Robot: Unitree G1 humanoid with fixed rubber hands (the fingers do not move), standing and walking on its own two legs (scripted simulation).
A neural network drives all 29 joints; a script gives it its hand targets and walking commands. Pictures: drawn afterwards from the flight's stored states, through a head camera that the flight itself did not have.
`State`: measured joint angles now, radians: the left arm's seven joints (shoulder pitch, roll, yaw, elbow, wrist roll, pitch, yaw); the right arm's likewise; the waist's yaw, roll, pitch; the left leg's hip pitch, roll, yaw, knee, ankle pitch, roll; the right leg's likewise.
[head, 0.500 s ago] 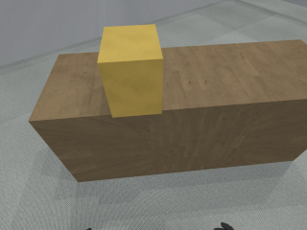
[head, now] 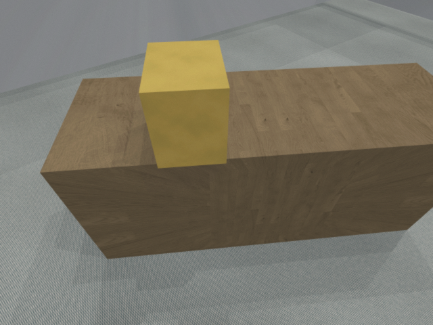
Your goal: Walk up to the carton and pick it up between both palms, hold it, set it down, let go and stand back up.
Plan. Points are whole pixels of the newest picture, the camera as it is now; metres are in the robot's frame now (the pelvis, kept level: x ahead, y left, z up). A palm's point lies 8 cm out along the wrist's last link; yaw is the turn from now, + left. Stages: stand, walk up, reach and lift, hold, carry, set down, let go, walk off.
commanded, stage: stand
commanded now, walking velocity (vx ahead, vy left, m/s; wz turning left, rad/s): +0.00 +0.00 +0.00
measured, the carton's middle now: (188, 104) +0.70 +0.08 +0.01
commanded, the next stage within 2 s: walk up in 1.24 s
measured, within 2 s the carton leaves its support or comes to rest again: neither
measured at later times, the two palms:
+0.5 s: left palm out of the picture -0.01 +0.21 -0.15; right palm out of the picture -0.01 -0.19 -0.14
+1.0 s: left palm out of the picture -0.03 +0.21 -0.14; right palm out of the picture -0.02 -0.18 -0.14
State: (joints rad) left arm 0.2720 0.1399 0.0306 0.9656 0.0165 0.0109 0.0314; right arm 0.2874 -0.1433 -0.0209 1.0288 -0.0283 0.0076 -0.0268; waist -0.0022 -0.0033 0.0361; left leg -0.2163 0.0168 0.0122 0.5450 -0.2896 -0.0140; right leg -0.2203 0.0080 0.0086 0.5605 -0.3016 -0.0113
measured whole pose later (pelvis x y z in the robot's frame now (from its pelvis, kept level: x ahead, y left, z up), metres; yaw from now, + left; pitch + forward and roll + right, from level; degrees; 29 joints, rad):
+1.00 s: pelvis +0.00 +0.02 +0.01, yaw +0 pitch -2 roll +0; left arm 0.30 0.08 0.02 1.17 0.02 0.00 0.04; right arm 0.28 -0.09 -0.02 1.18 -0.02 0.01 -0.04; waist 0.01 -0.01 0.05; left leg -0.18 -0.01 0.01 0.46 -0.24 0.01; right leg -0.18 -0.02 0.01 0.47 -0.25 0.02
